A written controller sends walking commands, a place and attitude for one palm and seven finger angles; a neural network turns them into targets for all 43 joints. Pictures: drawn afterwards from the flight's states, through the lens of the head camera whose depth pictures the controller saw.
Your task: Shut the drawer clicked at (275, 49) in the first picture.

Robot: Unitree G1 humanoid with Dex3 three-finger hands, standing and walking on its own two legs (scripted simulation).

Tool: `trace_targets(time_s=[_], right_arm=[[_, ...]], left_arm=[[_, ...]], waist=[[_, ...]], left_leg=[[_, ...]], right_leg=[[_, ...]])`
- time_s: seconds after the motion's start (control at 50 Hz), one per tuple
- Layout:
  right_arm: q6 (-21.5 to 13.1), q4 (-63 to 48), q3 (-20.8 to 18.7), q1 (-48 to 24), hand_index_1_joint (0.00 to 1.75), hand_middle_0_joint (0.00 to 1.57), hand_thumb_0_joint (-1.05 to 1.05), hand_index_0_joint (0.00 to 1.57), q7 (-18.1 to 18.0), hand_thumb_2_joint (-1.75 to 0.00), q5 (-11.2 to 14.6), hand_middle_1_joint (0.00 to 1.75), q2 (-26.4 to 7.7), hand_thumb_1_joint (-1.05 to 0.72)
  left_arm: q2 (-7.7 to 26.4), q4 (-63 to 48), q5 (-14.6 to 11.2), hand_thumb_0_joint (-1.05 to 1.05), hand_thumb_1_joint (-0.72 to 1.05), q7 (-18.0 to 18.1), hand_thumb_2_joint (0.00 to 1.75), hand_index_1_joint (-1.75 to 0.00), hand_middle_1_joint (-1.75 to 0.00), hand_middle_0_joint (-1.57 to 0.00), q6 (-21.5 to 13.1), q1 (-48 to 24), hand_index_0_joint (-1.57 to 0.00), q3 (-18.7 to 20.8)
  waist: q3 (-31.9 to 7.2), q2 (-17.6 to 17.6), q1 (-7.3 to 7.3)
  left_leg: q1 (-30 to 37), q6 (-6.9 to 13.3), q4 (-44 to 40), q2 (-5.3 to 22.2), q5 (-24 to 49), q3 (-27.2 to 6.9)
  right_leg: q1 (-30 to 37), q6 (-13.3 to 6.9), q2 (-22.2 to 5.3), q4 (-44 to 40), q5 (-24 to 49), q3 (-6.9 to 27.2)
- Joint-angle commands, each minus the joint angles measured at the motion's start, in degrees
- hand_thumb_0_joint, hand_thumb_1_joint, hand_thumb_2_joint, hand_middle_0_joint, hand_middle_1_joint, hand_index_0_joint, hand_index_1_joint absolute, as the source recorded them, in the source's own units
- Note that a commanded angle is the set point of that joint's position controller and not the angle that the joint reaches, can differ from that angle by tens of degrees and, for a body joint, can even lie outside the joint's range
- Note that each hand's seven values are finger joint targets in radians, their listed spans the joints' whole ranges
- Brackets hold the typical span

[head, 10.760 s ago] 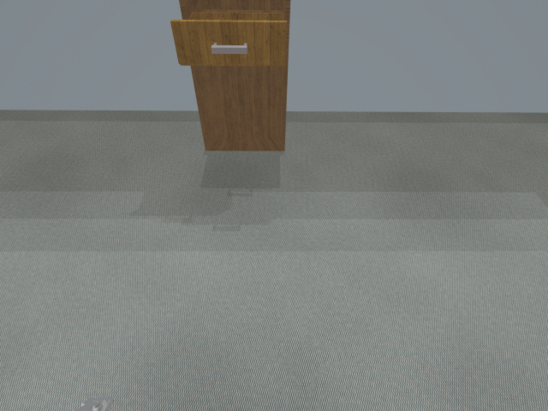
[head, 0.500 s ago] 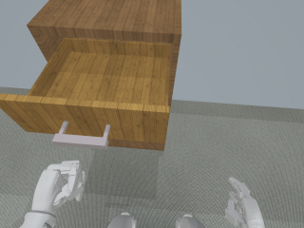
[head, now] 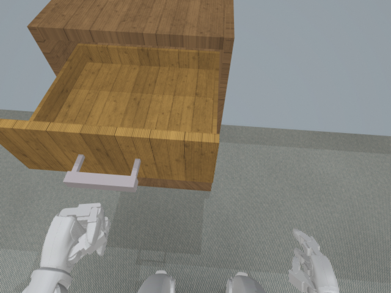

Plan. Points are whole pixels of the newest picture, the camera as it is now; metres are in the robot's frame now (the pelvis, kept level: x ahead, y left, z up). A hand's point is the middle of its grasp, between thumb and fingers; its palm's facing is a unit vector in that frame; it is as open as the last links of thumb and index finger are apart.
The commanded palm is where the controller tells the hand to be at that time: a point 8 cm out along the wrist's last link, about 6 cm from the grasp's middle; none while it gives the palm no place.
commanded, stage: push the drawer shut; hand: left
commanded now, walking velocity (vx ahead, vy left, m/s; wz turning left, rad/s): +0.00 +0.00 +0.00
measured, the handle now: (105, 171) +0.34 +0.20 +0.05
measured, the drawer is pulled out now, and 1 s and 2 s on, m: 0.27 0.23 0.09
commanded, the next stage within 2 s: none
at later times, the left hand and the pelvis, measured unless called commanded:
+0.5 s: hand (111, 212) +0.26 +0.17 +0.05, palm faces -0.07 -1.00 -0.06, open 3.3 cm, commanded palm +0.24 +0.23 +0.05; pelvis +0.00 +0.00 +0.00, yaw +0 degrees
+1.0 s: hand (115, 191) +0.30 +0.17 +0.04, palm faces -0.07 -1.00 -0.07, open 2.8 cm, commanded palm +0.30 +0.23 +0.05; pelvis -0.02 +0.00 +0.00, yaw +1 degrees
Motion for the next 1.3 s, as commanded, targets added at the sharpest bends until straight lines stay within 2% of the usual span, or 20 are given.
trace_targets(time_s=[0.0,0.02,0.06,0.12,0.18,0.24,0.28,0.32,0.46,0.56,0.66,0.74,0.78,0.82,0.88,0.96,1.02,1.1,1.16,1.28], right_arm=[[-3.2,-9.1,-3.1,-1.8,0.30,0.20,0.00,0.20,-0.5,-0.90,0.3,0.30,-7.1,-0.90],[-2.9,-8.7,-3.2,-1.8,0.30,0.20,0.00,0.20,-0.7,-0.90,0.2,0.30,-7.3,-0.90],[-3.1,-9.1,-3.2,-1.8,0.30,0.20,0.00,0.20,-0.6,-0.90,0.2,0.30,-7.1,-0.90],[-2.8,-8.5,-2.9,-1.7,0.30,0.20,0.00,0.20,-0.8,-0.90,0.1,0.30,-7.6,-0.90],[-3.0,-8.6,-2.7,-1.2,0.30,0.20,0.00,0.20,-0.8,-0.90,0.1,0.30,-7.8,-0.90],[-2.8,-8.5,-2.8,-1.0,0.30,0.20,0.00,0.20,-0.9,-0.90,0.1,0.30,-8.1,-0.90],[-2.8,-9.0,-2.7,-1.0,0.30,0.20,0.00,0.20,-0.7,-0.90,0.1,0.30,-8.1,-0.90],[-2.7,-8.9,-2.7,-1.1,0.30,0.20,0.00,0.20,-0.7,-0.90,0.1,0.30,-8.1,-0.90],[-2.0,-8.5,-2.4,-0.5,0.30,0.20,0.00,0.20,-0.3,-0.90,0.0,0.30,-8.3,-0.90],[-1.7,-7.8,-2.5,0.0,0.30,0.20,0.00,0.20,-0.3,-0.90,-0.1,0.30,-8.7,-0.90],[-1.8,-5.8,-2.2,-0.4,0.30,0.20,0.00,0.20,-0.9,-0.90,0.1,0.30,-9.0,-0.90],[-2.1,-4.6,-2.1,-0.5,0.30,0.20,0.00,0.20,-1.3,-0.90,0.2,0.30,-9.2,-0.90],[-2.2,-4.3,-2.0,-0.5,0.30,0.20,0.00,0.20,-1.3,-0.90,0.3,0.30,-9.1,-0.90],[-2.0,-3.7,-1.9,-0.5,0.30,0.20,0.00,0.20,-1.6,-0.90,0.4,0.30,-9.5,-0.90],[-1.8,-3.4,-1.6,-0.8,0.30,0.20,0.00,0.20,-1.8,-0.90,0.5,0.30,-9.3,-0.90],[-1.5,-3.0,-1.4,-0.7,0.30,0.20,0.00,0.20,-1.7,-0.90,0.6,0.30,-9.2,-0.90],[-1.1,-2.6,-1.3,-0.1,0.30,0.20,0.00,0.20,-1.6,-0.90,0.5,0.30,-9.6,-0.90],[-0.8,-2.6,-1.5,0.7,0.30,0.20,0.00,0.20,-1.2,-0.90,0.4,0.30,-9.4,-0.90],[-0.1,-2.0,-1.6,1.4,0.30,0.20,0.00,0.20,-1.0,-0.90,0.4,0.30,-9.6,-0.90],[1.0,-1.0,-1.7,3.0,0.30,0.20,0.00,0.20,-0.9,-0.90,0.3,0.30,-10.0,-0.90]], left_arm=[[6.4,-13.8,-0.9,0.00,0.90,-0.1,0.90,-1.60,-1.60,-1.40,-4.9,-2.0,-1.40,3.5],[7.2,-12.5,-0.7,0.00,0.90,0.3,0.90,-1.60,-1.60,-1.40,-4.7,-2.0,-1.40,4.5],[6.2,-13.8,-0.8,0.00,0.90,0.3,0.90,-1.60,-1.60,-1.40,-5.0,-1.1,-1.40,3.6],[7.5,-12.6,-0.3,0.00,0.90,0.8,0.90,-1.60,-1.60,-1.40,-4.6,-5.5,-1.40,4.2],[6.5,-11.7,-0.3,0.00,0.90,0.6,0.90,-1.60,-1.60,-1.40,-4.4,-8.4,-1.40,2.7],[7.5,-9.8,-0.6,0.00,0.90,0.3,0.90,-1.60,-1.60,-1.40,-3.4,-8.7,-1.40,4.5],[7.2,-10.8,-0.7,0.00,0.90,0.1,0.90,-1.60,-1.60,-1.40,-2.7,-9.1,-1.40,3.7],[7.3,-10.5,-0.8,0.00,0.90,0.4,0.90,-1.60,-1.60,-1.40,-1.9,-9.2,-1.40,3.9],[6.2,-6.3,0.5,0.00,0.90,2.2,0.90,-1.60,-1.60,-1.40,-1.8,-14.2,-1.40,2.5],[7.0,-4.9,0.6,0.00,0.90,2.4,0.90,-1.60,-1.60,-1.40,-2.5,-20.1,-1.40,3.1],[7.9,-2.4,1.0,0.00,0.90,2.0,0.90,-1.60,-1.60,-1.40,-3.4,-31.3,-1.40,2.7],[8.3,-1.3,1.0,0.00,0.90,1.6,0.90,-1.60,-1.60,-1.40,-3.2,-36.4,-1.40,2.2],[7.2,-0.6,0.9,0.00,0.90,1.5,0.90,-1.60,-1.60,-1.40,-2.6,-39.3,-1.40,0.7],[9.3,2.6,0.7,0.00,0.90,1.6,0.90,-1.60,-1.60,-1.40,-1.7,-41.2,-1.40,2.6],[9.5,5.5,0.4,0.00,0.90,1.5,0.90,-1.60,-1.60,-1.40,-1.3,-45.3,-1.40,3.2],[9.2,9.0,0.4,0.00,0.90,1.9,0.90,-1.60,-1.60,-1.40,-1.3,-49.0,-1.40,3.2],[11.5,12.3,0.9,0.00,0.90,2.2,0.90,-1.60,-1.60,-1.40,-1.6,-52.0,-1.40,4.8],[10.5,13.8,1.3,0.00,0.90,2.5,0.90,-1.60,-1.60,-1.40,-2.1,-53.8,-1.40,4.4],[10.1,17.0,1.8,0.00,0.90,2.9,0.90,-1.60,-1.60,-1.40,-2.3,-57.1,-1.40,3.7],[12.4,21.4,2.9,0.00,0.90,3.4,0.90,-1.60,-1.60,-1.40,-3.5,-63.8,-1.40,5.0]], waist=[[-12.3,0.3,-0.32],[-11.6,-1.1,-0.46],[-12.1,0.4,-0.07],[-11.2,0.6,-0.99],[-11.3,0.5,-1.52],[-13.3,-0.2,-0.81],[-15.4,1.5,-0.32],[-16.1,1.0,-0.14],[-11.9,-0.6,-1.09],[-13.2,-1.5,-1.58],[-12.6,-0.6,-3.23],[-15.9,2.2,-3.06],[-16.5,1.7,-3.54],[-15.3,-0.4,-3.54],[-15.3,-1.5,-3.47],[-15.3,-0.2,-3.35],[-15.0,-1.1,-3.49],[-16.8,1.6,-2.74],[-15.9,-1.3,-3.93],[-16.6,-0.7,-4.47]], left_leg=[[6.5,0.1,-9.2,-2.2,15.4,-3.4],[5.6,0.2,-8.9,-2.1,15.5,-3.5],[6.4,0.1,-9.1,-2.2,16.0,-3.6],[5.2,0.1,-8.5,-2.1,14.9,-3.6],[5.2,0.0,-8.4,-2.1,13.6,-3.8],[5.5,0.1,-8.5,-2.2,15.0,-3.6],[7.1,0.0,-9.0,-2.3,17.2,-3.6],[7.9,0.0,-9.3,-2.2,19.9,-3.7],[6.6,-0.2,-10.2,-2.1,15.7,-3.8],[6.3,-0.2,-9.9,-2.1,14.7,-3.8],[5.5,0.1,-9.4,-2.1,10.5,-4.1],[7.7,0.1,-9.7,-2.2,11.4,-4.5],[8.4,0.1,-9.9,-2.1,11.0,-4.7],[6.5,0.3,-10.0,-2.2,9.3,-4.5],[5.3,0.3,-10.1,-2.3,7.3,-4.1],[5.6,0.2,-10.7,-2.4,7.2,-3.9],[4.9,0.2,-11.0,-2.3,6.6,-4.0],[7.2,-0.1,-11.8,-2.4,8.8,-4.0],[6.0,0.1,-11.7,-2.2,8.0,-4.1],[6.1,0.1,-11.8,-2.2,8.1,-4.2]], right_leg=[[9.9,0.5,2.3,-8.6,11.2,5.1],[9.9,0.5,2.5,-8.7,11.3,5.2],[9.7,0.4,2.5,-8.1,11.7,4.9],[8.6,0.4,2.4,-8.2,10.5,5.1],[7.5,0.5,2.4,-8.2,9.1,5.1],[9.2,0.5,2.4,-8.3,10.7,5.2],[10.5,0.4,2.2,-8.0,13.2,5.0],[11.6,0.4,2.3,-7.7,15.8,4.6],[8.4,0.5,2.4,-8.3,11.7,4.3],[8.8,0.6,2.3,-8.5,11.0,4.8],[6.2,0.6,2.1,-9.1,6.3,5.6],[6.2,0.5,2.0,-8.8,7.0,5.6],[6.0,0.6,2.0,-9.0,7.0,5.5],[6.7,0.6,2.0,-10.1,5.3,6.1],[7.6,0.9,1.9,-11.0,3.1,6.9],[7.6,0.8,1.9,-11.2,3.1,6.9],[7.8,0.7,1.9,-11.4,2.3,7.0],[8.4,0.5,1.8,-11.0,5.1,6.7],[7.5,0.8,1.9,-11.2,4.5,6.7],[7.2,0.7,2.0,-10.8,5.1,6.8]])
